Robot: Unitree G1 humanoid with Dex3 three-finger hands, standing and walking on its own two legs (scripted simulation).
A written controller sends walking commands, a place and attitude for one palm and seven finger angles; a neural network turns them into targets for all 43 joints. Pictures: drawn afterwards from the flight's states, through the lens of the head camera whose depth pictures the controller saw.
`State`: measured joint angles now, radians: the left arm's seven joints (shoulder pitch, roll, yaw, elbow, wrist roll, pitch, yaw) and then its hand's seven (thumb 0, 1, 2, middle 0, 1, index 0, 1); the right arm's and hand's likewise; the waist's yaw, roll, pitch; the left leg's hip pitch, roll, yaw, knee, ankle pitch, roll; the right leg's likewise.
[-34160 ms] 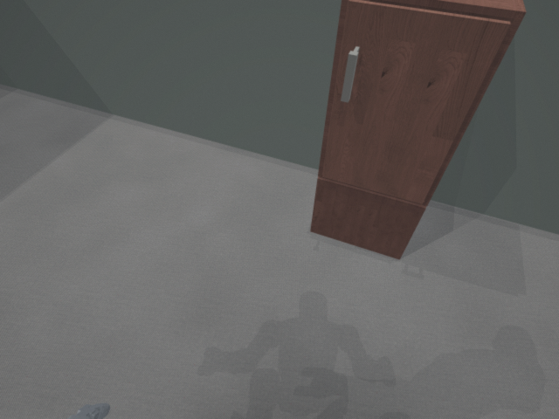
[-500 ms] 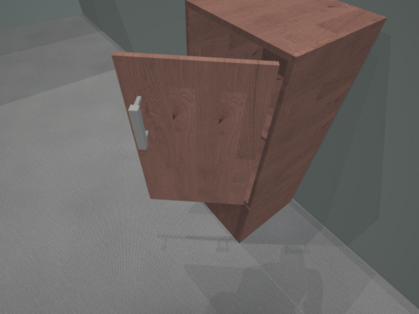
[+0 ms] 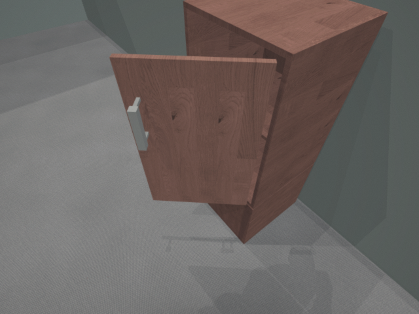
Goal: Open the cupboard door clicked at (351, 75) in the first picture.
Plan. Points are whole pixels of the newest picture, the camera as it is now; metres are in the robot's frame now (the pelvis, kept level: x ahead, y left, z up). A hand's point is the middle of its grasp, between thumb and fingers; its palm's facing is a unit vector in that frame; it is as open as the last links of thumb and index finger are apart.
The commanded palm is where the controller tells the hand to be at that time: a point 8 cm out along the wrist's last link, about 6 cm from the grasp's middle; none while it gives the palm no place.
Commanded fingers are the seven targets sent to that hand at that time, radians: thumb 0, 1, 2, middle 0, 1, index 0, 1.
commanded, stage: look again from close up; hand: left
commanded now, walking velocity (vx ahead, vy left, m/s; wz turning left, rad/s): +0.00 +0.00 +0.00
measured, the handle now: (140, 124) +0.55 +0.22 +0.03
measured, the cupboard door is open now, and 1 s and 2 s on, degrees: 49 49 49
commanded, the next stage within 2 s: raise the hand with hooked fingers in 0.18 s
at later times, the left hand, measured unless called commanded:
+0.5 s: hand (116, 277) +0.19 +0.18 -0.01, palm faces +0.20 -0.98 -0.05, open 7.7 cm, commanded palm +0.11 +0.24 -0.05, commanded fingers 0.00 0.62 0.78 -0.22 -0.48 -0.22 -0.48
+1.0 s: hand (106, 286) +0.17 +0.20 -0.01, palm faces -0.01 -1.00 -0.05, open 10.3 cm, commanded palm +0.14 +0.25 -0.01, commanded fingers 0.00 0.04 0.53 -0.26 -0.86 -0.26 -0.86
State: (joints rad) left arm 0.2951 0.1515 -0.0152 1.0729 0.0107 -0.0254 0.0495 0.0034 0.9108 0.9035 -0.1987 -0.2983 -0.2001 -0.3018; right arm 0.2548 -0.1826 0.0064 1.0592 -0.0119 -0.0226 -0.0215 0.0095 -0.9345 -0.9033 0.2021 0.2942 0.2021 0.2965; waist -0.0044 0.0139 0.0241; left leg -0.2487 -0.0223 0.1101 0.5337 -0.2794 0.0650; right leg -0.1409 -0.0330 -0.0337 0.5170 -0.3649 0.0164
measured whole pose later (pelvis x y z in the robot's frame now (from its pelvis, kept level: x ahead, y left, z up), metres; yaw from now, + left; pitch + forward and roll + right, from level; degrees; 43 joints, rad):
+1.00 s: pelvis -0.06 -0.04 -0.07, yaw +3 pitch +11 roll -3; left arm 0.22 0.33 0.28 0.16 -0.35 -0.32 -0.42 0.01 0.26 0.63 -0.25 -0.71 -0.25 -0.71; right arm 0.25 -0.21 0.05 0.59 0.04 -0.22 -0.07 0.01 -0.90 -0.90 0.21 0.30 0.21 0.30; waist -0.01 0.04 -0.10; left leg -0.86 0.05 -0.01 1.06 -0.40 0.01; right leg -0.71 0.04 -0.12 1.03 -0.51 -0.05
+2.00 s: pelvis -0.05 +0.00 -0.03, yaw +3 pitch +7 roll -3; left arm -0.07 0.46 0.42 0.41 -0.37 -0.22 -0.54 -0.01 -0.50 0.31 -0.30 -1.20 -0.30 -1.20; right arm 0.30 -0.28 0.05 0.56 0.06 -0.19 -0.08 0.01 -0.90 -0.90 0.21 0.30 0.21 0.30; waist 0.00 0.03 -0.06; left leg -0.62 0.01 0.03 0.82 -0.32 0.06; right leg -0.48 0.01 -0.08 0.77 -0.41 0.00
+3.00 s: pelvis -0.04 -0.02 -0.04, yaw +1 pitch +11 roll -2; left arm -0.43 0.51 0.43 0.79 -0.29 -0.27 -0.52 -0.01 -0.50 0.30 -0.30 -1.20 -0.30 -1.20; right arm 0.33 -0.29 0.04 0.58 0.05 -0.11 -0.07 0.01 -0.90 -0.90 0.21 0.30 0.21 0.30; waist -0.05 0.02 -0.07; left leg -0.73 0.03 0.04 0.88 -0.34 0.04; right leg -0.60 0.03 -0.07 0.84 -0.43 -0.02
